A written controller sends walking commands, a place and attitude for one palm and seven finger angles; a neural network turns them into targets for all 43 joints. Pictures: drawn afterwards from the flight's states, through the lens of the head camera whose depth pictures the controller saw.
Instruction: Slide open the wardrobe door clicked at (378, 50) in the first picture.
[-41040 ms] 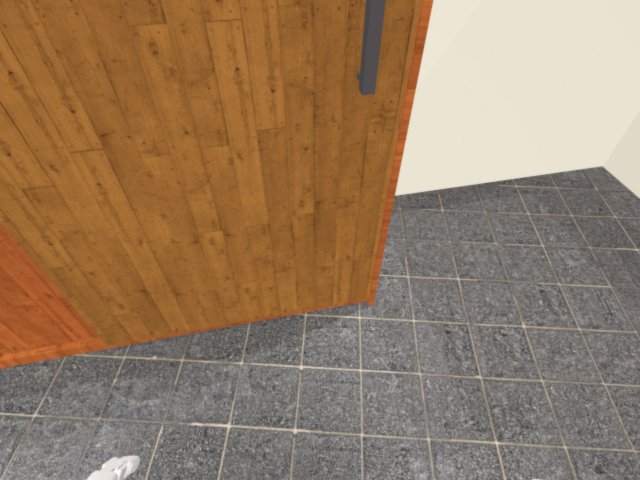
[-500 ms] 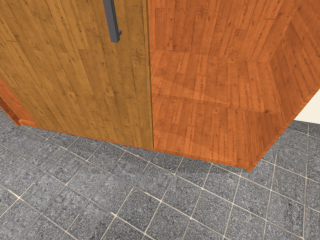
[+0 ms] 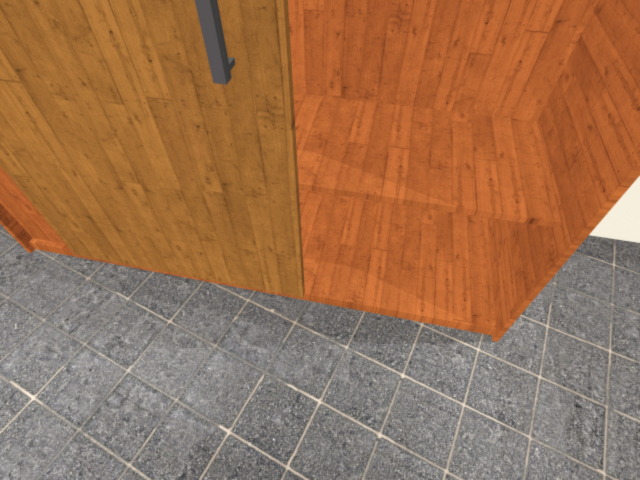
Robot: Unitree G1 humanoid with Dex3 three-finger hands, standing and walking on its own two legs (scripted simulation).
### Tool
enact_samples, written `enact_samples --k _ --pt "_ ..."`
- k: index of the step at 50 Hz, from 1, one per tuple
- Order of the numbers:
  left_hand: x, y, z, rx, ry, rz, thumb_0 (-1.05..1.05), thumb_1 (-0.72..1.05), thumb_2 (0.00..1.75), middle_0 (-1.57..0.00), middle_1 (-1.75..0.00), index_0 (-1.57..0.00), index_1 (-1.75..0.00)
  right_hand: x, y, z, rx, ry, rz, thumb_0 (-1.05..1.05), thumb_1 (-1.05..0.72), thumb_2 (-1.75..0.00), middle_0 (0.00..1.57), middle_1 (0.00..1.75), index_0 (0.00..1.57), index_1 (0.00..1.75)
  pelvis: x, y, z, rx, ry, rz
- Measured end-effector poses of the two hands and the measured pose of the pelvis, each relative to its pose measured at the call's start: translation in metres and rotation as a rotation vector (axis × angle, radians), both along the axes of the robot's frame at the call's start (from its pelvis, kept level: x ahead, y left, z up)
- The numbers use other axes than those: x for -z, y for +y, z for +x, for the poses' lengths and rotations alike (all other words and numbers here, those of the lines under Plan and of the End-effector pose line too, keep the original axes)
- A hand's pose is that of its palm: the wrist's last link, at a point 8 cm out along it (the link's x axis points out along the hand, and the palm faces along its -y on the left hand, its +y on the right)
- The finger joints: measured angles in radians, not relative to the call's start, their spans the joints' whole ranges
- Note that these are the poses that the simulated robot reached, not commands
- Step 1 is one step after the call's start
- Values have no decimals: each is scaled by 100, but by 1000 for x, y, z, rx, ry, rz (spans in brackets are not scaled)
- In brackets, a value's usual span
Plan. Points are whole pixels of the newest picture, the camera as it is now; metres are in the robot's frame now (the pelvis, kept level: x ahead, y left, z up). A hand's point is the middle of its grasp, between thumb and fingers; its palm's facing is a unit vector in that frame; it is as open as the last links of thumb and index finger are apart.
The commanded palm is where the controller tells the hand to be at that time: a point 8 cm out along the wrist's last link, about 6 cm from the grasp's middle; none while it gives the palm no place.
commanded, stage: look to check the result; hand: right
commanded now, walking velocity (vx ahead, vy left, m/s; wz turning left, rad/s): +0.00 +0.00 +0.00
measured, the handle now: (217, 26) +0.76 +0.23 +0.19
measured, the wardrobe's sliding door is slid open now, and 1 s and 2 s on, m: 0.67 0.67 0.67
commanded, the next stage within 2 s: stand and wait in 0.08 s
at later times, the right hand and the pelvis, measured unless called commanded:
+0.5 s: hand out of the picture +0.06 -0.21 -0.17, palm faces -0.02 +0.96 -0.27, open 7.4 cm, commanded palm none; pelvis +0.00 +0.00 +0.00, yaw +0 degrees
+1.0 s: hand out of the picture +0.07 -0.21 -0.16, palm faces -0.03 +0.95 -0.30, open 7.4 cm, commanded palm none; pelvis +0.00 +0.02 +0.00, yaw +0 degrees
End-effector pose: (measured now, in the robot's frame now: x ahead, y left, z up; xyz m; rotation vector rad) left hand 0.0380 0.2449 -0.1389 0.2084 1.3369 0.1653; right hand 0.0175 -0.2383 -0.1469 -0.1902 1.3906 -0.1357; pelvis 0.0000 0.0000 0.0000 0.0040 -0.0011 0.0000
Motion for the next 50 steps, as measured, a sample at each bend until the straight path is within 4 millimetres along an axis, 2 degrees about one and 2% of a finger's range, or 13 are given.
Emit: enact_samples --k 15,28,50 --pt "-5 14 14 11 -26 31 0 91 90 -20 -30 -21 -30 -5 -13 25 -13 -52 -28 1 -91 -89 20 30 20 30 -1 0 4 3 -2 -4" --pt "-8 29 22 21 -42 49 0 91 90 -20 -30 -21 -30 -13 -23 37 -21 -80 -66 1 -91 -89 20 30 20 30 -2 5 4 7 -5 -6" --pt "-18 60 38 38 -77 85 0 90 90 -20 -30 -21 -30 -20 -19 50 -42 -112 -85 1 -91 -89 20 30 20 30 -4 20 3 8 -4 -6"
